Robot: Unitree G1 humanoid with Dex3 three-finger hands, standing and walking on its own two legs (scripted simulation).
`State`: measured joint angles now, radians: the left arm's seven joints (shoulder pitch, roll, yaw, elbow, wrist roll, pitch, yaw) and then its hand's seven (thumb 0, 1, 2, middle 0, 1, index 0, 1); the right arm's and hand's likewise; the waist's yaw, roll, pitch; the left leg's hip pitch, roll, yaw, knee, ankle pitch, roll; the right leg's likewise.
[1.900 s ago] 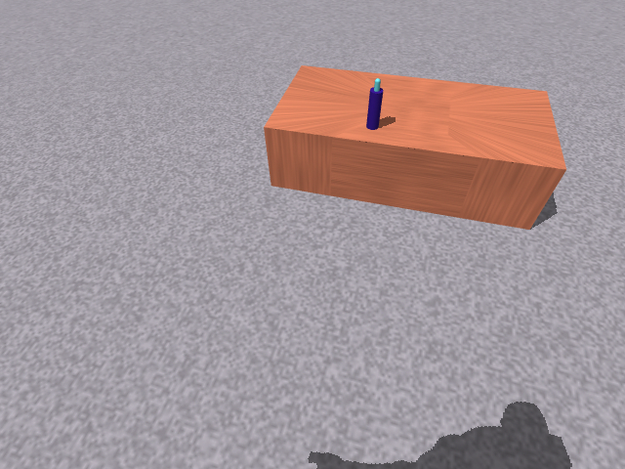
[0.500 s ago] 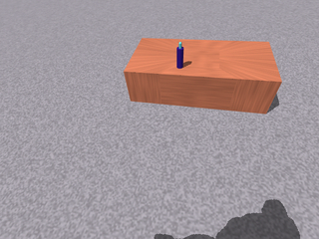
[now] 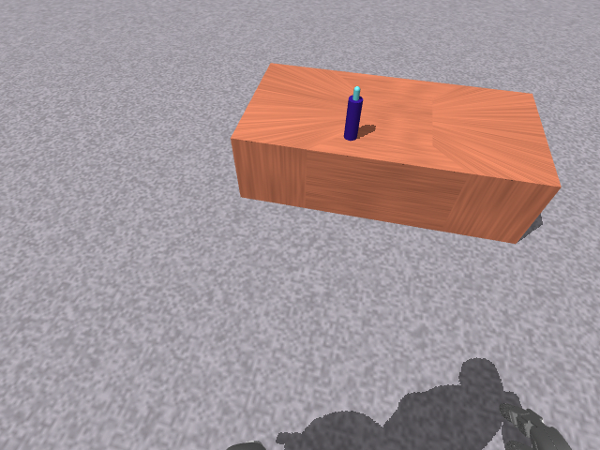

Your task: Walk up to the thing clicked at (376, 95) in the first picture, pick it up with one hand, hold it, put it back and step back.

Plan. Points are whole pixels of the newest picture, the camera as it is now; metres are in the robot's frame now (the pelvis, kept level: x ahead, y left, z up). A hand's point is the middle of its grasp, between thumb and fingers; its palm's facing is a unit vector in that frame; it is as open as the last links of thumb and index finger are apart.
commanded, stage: walk up
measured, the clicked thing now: (353, 113) +1.24 -0.16 -0.32
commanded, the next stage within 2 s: none
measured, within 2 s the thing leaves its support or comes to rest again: neither
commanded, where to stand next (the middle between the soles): +0.64 +0.11 m, yaw -5 degrees
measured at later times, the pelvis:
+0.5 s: pelvis +0.21 +0.00 +0.01, yaw -2 degrees
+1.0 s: pelvis +0.39 +0.08 +0.01, yaw -3 degrees
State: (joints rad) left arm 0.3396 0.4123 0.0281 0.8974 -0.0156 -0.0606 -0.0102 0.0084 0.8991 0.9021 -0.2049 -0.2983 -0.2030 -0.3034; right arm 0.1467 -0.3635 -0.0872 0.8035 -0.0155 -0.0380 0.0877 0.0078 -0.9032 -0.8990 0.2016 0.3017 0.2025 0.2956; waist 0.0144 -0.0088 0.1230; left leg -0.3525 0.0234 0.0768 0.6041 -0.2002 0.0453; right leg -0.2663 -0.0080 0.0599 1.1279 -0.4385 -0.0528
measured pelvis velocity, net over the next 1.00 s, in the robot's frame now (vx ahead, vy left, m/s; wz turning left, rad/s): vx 0.39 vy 0.08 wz -0.06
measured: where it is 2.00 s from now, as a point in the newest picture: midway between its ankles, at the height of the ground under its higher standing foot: (262, 331)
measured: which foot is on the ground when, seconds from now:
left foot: down 0.00-0.34, up 0.36-0.70, down 0.72-1.00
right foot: up 0.00-0.30, down 0.32-0.74, up 0.76-1.00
